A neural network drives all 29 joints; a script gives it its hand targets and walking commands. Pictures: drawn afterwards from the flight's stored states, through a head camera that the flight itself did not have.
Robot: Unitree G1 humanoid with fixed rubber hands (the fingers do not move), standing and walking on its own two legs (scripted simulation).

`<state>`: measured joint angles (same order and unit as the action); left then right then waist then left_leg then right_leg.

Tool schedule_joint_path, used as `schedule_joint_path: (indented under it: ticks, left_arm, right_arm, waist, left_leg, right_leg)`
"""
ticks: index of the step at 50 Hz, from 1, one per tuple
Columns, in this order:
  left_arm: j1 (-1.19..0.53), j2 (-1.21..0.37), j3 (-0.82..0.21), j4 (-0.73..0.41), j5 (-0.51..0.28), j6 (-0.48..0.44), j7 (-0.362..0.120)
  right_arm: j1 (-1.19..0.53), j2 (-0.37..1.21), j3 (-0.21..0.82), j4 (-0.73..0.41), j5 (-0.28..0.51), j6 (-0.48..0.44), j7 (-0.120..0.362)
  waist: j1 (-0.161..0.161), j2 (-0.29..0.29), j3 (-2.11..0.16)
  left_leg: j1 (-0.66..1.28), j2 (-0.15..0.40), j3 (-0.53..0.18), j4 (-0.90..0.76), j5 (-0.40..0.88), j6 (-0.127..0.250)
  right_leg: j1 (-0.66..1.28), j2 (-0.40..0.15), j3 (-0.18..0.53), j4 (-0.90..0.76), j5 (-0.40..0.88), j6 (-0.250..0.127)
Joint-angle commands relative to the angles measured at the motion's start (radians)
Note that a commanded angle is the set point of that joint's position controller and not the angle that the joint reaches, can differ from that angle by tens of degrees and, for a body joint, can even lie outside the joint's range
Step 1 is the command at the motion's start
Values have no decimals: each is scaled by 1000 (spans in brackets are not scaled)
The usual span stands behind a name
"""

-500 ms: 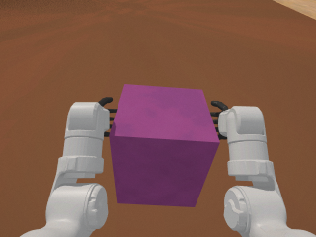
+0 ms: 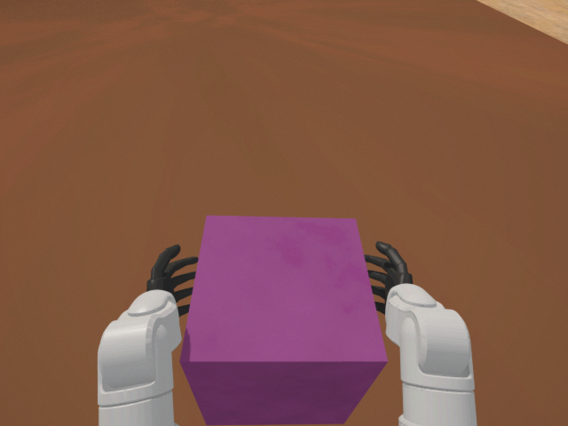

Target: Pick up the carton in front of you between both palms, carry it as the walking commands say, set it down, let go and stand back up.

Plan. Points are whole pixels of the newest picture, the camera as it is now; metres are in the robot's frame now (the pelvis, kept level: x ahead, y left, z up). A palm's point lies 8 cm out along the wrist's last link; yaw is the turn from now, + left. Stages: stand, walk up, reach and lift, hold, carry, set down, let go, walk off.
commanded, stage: carry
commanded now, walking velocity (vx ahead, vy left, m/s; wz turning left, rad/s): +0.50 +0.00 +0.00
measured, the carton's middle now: (278, 325) +0.29 +0.01 +0.00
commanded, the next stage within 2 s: none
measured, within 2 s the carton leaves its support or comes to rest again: neither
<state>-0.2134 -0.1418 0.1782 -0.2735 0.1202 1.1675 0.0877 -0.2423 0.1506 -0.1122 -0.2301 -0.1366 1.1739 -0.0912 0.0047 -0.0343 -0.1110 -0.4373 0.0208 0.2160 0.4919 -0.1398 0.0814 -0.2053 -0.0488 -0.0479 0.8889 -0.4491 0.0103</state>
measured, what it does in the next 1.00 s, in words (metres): walks ahead: right foot, then left foot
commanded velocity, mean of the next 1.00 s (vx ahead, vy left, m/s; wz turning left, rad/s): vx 0.50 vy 0.00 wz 0.00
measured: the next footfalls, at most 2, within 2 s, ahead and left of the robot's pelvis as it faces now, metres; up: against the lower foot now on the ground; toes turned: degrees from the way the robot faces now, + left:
right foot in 0.44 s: +0.49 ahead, -0.12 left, +0.00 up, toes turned -10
left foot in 0.94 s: +0.77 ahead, +0.12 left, +0.00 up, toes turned +14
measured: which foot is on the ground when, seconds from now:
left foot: down 0.00-0.46, up 0.48-0.92, down 0.94-1.00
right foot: up 0.00-0.42, down 0.44-0.96, up 0.98-1.00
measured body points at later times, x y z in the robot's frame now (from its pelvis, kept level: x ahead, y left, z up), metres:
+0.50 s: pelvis +0.33 -0.03 -0.01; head +0.30 -0.04 +0.44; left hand +0.60 +0.13 +0.07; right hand +0.61 -0.18 +0.06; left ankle +0.11 +0.08 -0.67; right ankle +0.45 -0.12 -0.73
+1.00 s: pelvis +0.65 +0.02 +0.00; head +0.62 +0.04 +0.45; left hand +0.93 +0.18 +0.08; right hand +0.93 -0.12 +0.09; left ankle +0.73 +0.11 -0.73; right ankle +0.47 -0.11 -0.68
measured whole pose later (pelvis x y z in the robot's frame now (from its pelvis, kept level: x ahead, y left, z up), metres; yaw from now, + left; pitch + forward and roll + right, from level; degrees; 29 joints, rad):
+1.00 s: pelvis +0.65 +0.02 +0.00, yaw +0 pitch +3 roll +0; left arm -0.18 -0.12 0.12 -0.32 0.12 1.23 0.09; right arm -0.19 0.14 -0.10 -0.29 -0.13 1.23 -0.09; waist -0.01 -0.04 -0.14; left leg -0.45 0.07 0.25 0.55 -0.15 0.08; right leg -0.15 -0.11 -0.10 0.82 -0.47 0.04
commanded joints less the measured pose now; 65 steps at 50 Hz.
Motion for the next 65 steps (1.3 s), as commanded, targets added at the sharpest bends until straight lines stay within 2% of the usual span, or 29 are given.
schedule_joint_path:
  ticks: [1, 2, 4, 6, 8, 12, 18, 21, 22, 23, 24, 25, 27, 29, 33, 38, 43, 46, 47, 48, 49, 50, 51, 52, 53, 54, 57, 61, 65]
  left_arm:
    - [-497, -927, -790, -68, -434, 47, -278]
    - [-494, -939, -798, -73, -443, 45, -279]
    - [-480, -949, -805, -65, -444, 41, -274]
    - [-445, -946, -802, -49, -429, 40, -264]
    - [-422, -936, -795, -38, -412, 44, -255]
    - [-398, -908, -781, -34, -396, 57, -245]
    - [-418, -867, -775, -45, -399, 74, -245]
    - [-408, -853, -761, -23, -407, 75, -248]
    - [-405, -855, -753, -13, -404, 75, -251]
    - [-411, -851, -742, 3, -395, 67, -254]
    - [-374, -888, -749, 23, -402, 58, -257]
    - [-381, -914, -753, -3, -414, 51, -261]
    - [-406, -986, -773, -30, -421, 27, -267]
    - [-409, -1018, -787, -46, -431, 6, -274]
    - [-365, -984, -796, -66, -441, -7, -287]
    - [-354, -903, -794, -121, -438, 9, -281]
    - [-334, -827, -766, -105, -401, 53, -260]
    - [-360, -801, -760, -84, -392, 77, -251]
    - [-372, -788, -759, -79, -390, 84, -248]
    - [-391, -797, -766, -95, -401, 95, -246]
    - [-427, -811, -775, -103, -410, 99, -248]
    - [-451, -848, -783, -92, -418, 94, -251]
    - [-454, -878, -786, -86, -423, 84, -254]
    - [-456, -906, -794, -94, -427, 72, -256]
    - [-458, -928, -801, -97, -427, 60, -256]
    - [-457, -947, -811, -100, -424, 50, -253]
    - [-418, -965, -817, -117, -414, 30, -240]
    - [-375, -927, -809, -142, -399, 37, -227]
    - [-339, -885, -798, -119, -391, 59, -234]
  right_arm:
    - [-373, 935, 672, -72, 388, 21, 252]
    - [-394, 943, 676, -89, 399, 22, 255]
    - [-418, 944, 687, -110, 423, 25, 262]
    - [-400, 926, 689, -104, 435, 32, 270]
    - [-388, 906, 690, -93, 442, 39, 278]
    - [-385, 867, 686, -98, 441, 50, 281]
    - [-386, 831, 681, -98, 425, 62, 268]
    - [-409, 816, 689, -106, 421, 67, 260]
    - [-411, 807, 690, -101, 419, 68, 259]
    - [-431, 832, 710, -110, 431, 75, 258]
    - [-432, 840, 707, -122, 437, 71, 262]
    - [-441, 879, 720, -109, 438, 61, 264]
    - [-438, 936, 724, -114, 443, 36, 270]
    - [-424, 955, 741, -131, 434, 14, 268]
    - [-352, 966, 749, -132, 405, -12, 253]
    - [-337, 906, 746, -181, 407, 4, 244]
    - [-350, 814, 721, -184, 420, 53, 248]
    - [-358, 783, 694, -145, 419, 75, 253]
    - [-346, 779, 682, -125, 417, 80, 254]
    - [-347, 761, 665, -111, 407, 78, 258]
    - [-347, 792, 664, -90, 410, 74, 259]
    - [-370, 824, 668, -110, 425, 71, 262]
    - [-379, 862, 675, -117, 430, 64, 264]
    - [-399, 895, 684, -131, 434, 54, 267]
    - [-421, 923, 695, -147, 442, 45, 270]
    - [-426, 937, 700, -157, 445, 36, 272]
    - [-403, 928, 707, -186, 457, 27, 277]
    - [-362, 876, 706, -208, 450, 35, 276]
    - [-311, 834, 688, -174, 420, 51, 271]
  waist:
    - [-27, 148, -359]
    - [-18, 83, -311]
    - [-10, 119, -274]
    - [-10, 162, -239]
    - [-12, 157, -188]
    - [-15, 150, -115]
    - [-20, 178, -32]
    - [4, 179, -126]
    - [21, 116, -215]
    - [29, -127, -356]
    - [23, -308, -378]
    - [23, -218, -353]
    - [17, -29, -313]
    - [9, -41, -297]
    - [10, -102, -246]
    - [9, -89, -157]
    - [12, -110, -81]
    - [-5, -57, -112]
    - [-23, 8, -174]
    - [-33, 246, -271]
    - [-33, 407, -288]
    - [-30, 307, -273]
    - [-27, 213, -282]
    - [-20, 122, -276]
    - [-15, 93, -271]
    - [-11, 122, -272]
    - [-14, 164, -242]
    - [-17, 154, -177]
    - [-18, 170, -102]
  left_leg:
    - [718, 371, -533, -167, 284, 145]
    - [606, 341, -452, -203, 242, 96]
    - [464, 298, -339, -283, 88, 47]
    - [420, 271, -270, -337, -3, 49]
    - [411, 251, -227, -368, -5, 55]
    - [428, 216, -152, -368, 137, 46]
    - [492, 217, -83, -304, 302, 16]
    - [451, 178, 5, -2, 567, -32]
    - [309, 148, 6, 204, 445, -57]
    - [0, 58, -32, 541, 182, -112]
    - [-168, -63, -95, 738, -315, -120]
    - [-225, 6, -198, 849, -323, -85]
    - [-223, 95, -230, 797, -228, -54]
    - [-157, 120, -213, 675, -145, -63]
    - [-177, 116, -148, 437, -74, -97]
    - [-161, 95, -80, 143, 79, -107]
    - [-100, 76, -30, 0, 107, -87]
    - [173, 12, 64, -72, 14, -65]
    - [385, 61, -19, -63, -48, -50]
    - [605, 309, -451, -166, -197, 59]
    - [729, 414, -704, -277, -97, 137]
    - [706, 416, -631, -252, 51, 140]
    - [665, 384, -540, -222, 130, 124]
    - [597, 363, -458, -225, 136, 86]
    - [531, 343, -383, -254, 104, 51]
    - [497, 327, -325, -282, 67, 34]
    - [498, 295, -226, -336, 43, 43]
    - [542, 250, -134, -343, 164, 48]
    - [559, 229, -64, -326, 285, 30]
  right_leg:
    - [-561, -29, 57, 373, 2, -13]
    - [-522, -67, 61, 296, 59, -11]
    - [-441, -86, 29, 185, 152, 1]
    - [-439, -86, -3, 94, 220, 19]
    - [-475, -90, -36, -20, 290, 36]
    - [-470, -73, -87, -195, 419, 38]
    - [-362, -38, -143, -376, 477, -18]
    - [-36, 64, -241, -443, 343, -36]
    - [199, 9, -168, -427, 287, -39]
    - [491, -294, 301, -487, 121, -168]
    - [522, -383, 591, -663, 208, -243]
    - [491, -373, 479, -641, 344, -237]
    - [334, -320, 292, -620, 432, -177]
    - [218, -282, 173, -682, 308, -127]
    - [175, -259, 63, -765, 199, -143]
    - [197, -219, -36, -776, 302, -131]
    - [245, -216, -77, -716, 404, -98]
    - [169, -166, -162, -471, 518, -54]
    - [42, -132, -187, -276, 497, -27]
    - [-222, -34, -175, 37, 307, 26]
    - [-464, 55, -96, 227, -30, 35]
    - [-523, -1, 3, 357, -52, 11]
    - [-534, -43, 29, 381, -15, -10]
    - [-511, -80, 48, 332, 59, -18]
    - [-469, -104, 54, 263, 122, -19]
    - [-441, -101, 31, 228, 168, -16]
    - [-465, -94, -17, 92, 244, 2]
    - [-493, -77, -76, -141, 344, 21]
    - [-443, -45, -125, -311, 430, -1]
